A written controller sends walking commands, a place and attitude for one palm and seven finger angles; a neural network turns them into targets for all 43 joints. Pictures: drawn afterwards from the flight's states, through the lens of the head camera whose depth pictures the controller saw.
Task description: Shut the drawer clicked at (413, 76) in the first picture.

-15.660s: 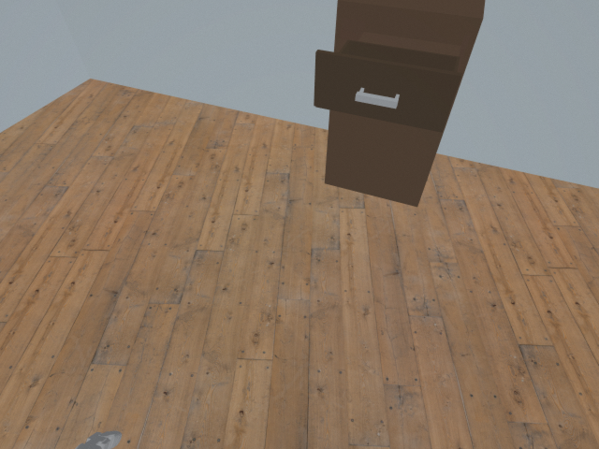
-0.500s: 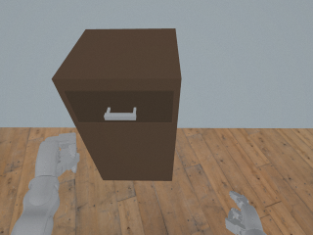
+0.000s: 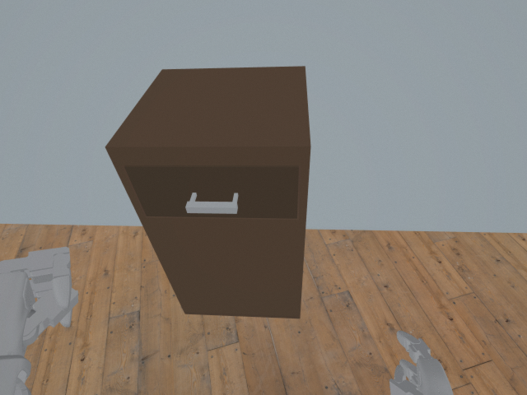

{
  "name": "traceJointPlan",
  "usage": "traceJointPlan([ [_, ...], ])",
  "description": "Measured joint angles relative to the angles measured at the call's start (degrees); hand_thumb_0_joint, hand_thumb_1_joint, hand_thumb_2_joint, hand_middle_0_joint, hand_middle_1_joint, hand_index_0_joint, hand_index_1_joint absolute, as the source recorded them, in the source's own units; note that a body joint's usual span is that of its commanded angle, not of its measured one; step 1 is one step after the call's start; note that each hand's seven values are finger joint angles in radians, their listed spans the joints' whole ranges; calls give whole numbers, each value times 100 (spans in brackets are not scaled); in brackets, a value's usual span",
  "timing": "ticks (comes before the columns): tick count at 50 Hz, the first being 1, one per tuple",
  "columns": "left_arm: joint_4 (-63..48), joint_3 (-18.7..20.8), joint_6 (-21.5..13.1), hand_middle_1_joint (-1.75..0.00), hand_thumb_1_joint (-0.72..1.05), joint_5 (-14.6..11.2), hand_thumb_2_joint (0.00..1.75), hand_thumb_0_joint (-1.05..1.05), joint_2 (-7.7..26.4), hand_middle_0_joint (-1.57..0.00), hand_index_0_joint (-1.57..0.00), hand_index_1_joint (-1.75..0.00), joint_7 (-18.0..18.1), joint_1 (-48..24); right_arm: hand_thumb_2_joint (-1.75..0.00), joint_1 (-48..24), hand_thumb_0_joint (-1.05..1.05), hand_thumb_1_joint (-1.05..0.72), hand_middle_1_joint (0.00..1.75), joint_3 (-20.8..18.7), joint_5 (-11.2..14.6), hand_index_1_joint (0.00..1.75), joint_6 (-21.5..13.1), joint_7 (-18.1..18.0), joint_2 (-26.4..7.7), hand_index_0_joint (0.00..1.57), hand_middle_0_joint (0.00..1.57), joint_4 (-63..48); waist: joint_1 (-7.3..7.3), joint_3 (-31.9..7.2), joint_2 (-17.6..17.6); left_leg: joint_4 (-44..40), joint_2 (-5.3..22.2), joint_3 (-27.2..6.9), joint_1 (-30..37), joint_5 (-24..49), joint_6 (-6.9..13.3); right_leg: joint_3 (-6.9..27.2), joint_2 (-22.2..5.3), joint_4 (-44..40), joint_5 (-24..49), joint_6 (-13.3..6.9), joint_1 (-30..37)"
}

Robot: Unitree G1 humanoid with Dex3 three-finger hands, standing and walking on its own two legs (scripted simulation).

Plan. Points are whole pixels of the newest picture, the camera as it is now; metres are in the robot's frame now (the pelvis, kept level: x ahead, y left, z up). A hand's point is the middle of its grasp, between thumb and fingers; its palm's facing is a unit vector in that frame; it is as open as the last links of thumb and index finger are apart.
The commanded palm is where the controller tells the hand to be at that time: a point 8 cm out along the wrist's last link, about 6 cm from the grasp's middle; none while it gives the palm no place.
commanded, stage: draw the hand back to the body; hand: left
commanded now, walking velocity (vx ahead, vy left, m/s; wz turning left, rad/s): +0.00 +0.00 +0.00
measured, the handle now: (213, 201) +0.57 +0.21 -0.08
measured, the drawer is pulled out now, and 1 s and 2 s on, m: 0.00 0.00 0.00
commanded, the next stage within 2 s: step back with the hand held close in 0.04 s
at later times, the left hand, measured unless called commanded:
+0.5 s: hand (77, 302) +0.17 +0.24 +0.15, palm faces +0.26 -0.83 -0.49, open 3.3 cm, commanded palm +0.11 +0.29 +0.17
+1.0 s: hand (1, 378) +0.09 +0.26 +0.16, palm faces +0.36 -0.81 -0.46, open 3.3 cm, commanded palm +0.03 +0.31 +0.17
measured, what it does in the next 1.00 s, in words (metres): shifts its weight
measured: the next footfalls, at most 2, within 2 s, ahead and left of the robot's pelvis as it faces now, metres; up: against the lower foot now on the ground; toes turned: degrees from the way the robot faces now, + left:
right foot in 1.36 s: -0.20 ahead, -0.04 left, +0.00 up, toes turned -3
left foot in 1.98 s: -0.10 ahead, +0.15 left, +0.00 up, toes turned -1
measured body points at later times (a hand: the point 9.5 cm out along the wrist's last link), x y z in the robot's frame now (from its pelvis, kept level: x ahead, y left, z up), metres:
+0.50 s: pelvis -0.02 +0.01 +0.00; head +0.00 +0.00 +0.45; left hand +0.15 +0.28 +0.17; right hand +0.15 -0.24 -0.09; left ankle +0.01 +0.11 -0.74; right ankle -0.05 -0.10 -0.74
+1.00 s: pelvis -0.10 +0.03 -0.01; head -0.07 +0.04 +0.43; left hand +0.06 +0.30 +0.18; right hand +0.08 -0.21 -0.10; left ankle +0.01 +0.11 -0.74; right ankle -0.05 -0.10 -0.74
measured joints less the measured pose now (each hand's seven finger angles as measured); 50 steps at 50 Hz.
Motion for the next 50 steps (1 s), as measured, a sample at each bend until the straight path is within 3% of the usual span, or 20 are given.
traceJointPlan([
  [9,105,-141,58,-160,89,25,90,2,-77,-141,-141,-160,9,-161,-90,-32,2,-90,30,23,-31,30,-131,-55,45,20,20,22,-6,42,-66,7,31,-4,38,-6,-37,1,31,28,-18,-37,25],
  [16,-40,303,-384,-160,89,119,90,2,108,-141,-141,-160,-46,6,-90,-193,1,-90,30,-74,-83,30,289,84,20,20,20,-197,-256,58,-80,87,72,6,-334,32,-20,15,65,19,83,3,-317],
  [26,-434,269,-348,-160,89,100,90,2,344,-141,-140,-160,-2,510,-90,-154,1,-90,30,-264,-37,30,665,15,-16,20,20,-354,-370,233,-211,64,-8,102,-762,249,97,90,-33,218,205,114,-864],
  [43,-715,535,-669,-160,89,272,90,2,394,-141,-141,-160,206,519,-90,-101,1,-90,30,-137,-75,30,230,-34,166,20,20,-420,-391,313,-207,559,-22,-14,-1560,516,235,21,-11,842,380,181,-1665],
  [50,-892,426,-778,-160,89,271,90,2,247,-141,-141,-160,299,502,-90,-27,1,-90,30,-185,-124,30,154,-5,113,20,20,-179,-348,254,-207,1034,-50,-210,-1882,-132,60,24,85,856,495,132,-1784],
])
